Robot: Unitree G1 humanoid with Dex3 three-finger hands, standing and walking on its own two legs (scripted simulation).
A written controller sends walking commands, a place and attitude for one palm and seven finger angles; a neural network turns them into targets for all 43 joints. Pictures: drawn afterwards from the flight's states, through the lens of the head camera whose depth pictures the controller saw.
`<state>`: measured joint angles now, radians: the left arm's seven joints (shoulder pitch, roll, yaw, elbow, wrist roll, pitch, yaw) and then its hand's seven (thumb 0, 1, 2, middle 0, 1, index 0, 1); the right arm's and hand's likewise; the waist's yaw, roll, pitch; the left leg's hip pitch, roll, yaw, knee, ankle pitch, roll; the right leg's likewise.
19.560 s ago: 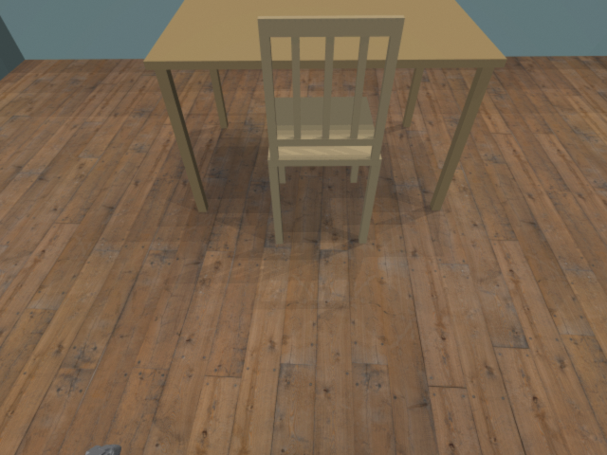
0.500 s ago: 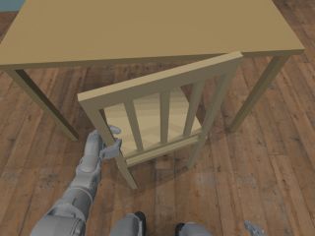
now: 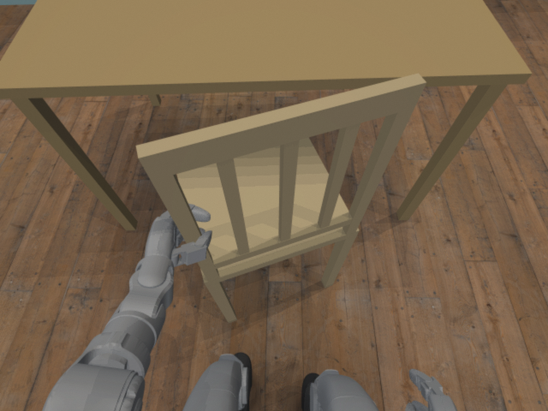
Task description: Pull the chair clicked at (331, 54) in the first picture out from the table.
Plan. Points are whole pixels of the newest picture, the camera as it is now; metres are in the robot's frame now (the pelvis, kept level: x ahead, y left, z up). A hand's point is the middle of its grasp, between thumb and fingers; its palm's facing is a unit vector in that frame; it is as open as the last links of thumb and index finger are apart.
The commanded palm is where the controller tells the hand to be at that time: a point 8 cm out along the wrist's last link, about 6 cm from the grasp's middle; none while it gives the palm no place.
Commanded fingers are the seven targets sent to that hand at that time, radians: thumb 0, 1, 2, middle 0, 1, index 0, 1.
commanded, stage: step backward, pulling the chair out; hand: left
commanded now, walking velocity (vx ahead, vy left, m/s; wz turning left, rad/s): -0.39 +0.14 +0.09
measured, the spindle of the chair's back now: (286, 198) +0.45 -0.01 -0.05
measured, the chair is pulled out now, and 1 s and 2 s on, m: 0.13 0.20 0.22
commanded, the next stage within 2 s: none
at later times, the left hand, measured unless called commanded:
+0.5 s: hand (197, 266) +0.32 +0.14 -0.05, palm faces -0.05 -0.98 -0.20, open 5.7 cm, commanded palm +0.31 +0.19 -0.05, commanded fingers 0.00 0.90 0.90 -0.50 -1.45 -0.50 -1.45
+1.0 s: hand (192, 294) +0.28 +0.14 -0.05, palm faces +0.00 -0.98 -0.20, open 5.8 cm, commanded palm +0.27 +0.19 -0.05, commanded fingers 0.00 0.90 0.90 -0.50 -1.45 -0.50 -1.45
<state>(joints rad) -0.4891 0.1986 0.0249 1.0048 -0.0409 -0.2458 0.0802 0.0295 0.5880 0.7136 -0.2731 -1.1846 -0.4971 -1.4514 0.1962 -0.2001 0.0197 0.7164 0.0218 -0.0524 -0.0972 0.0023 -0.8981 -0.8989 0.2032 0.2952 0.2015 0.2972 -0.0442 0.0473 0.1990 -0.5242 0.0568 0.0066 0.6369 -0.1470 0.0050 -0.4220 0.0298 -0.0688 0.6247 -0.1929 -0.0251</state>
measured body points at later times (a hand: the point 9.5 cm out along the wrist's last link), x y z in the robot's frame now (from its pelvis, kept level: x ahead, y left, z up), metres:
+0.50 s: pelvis -0.04 +0.02 +0.00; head +0.06 +0.02 +0.44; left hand +0.32 +0.19 -0.04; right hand +0.07 -0.22 -0.13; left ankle -0.04 +0.19 -0.72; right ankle +0.07 -0.11 -0.72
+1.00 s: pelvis -0.09 +0.02 +0.00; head +0.00 +0.01 +0.44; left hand +0.27 +0.19 -0.04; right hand +0.00 -0.25 -0.13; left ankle -0.05 +0.18 -0.71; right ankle +0.03 -0.11 -0.72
